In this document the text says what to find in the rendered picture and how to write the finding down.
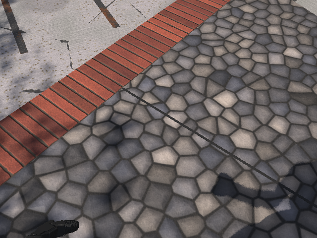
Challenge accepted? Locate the left robot hand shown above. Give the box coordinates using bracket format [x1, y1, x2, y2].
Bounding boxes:
[25, 219, 79, 238]

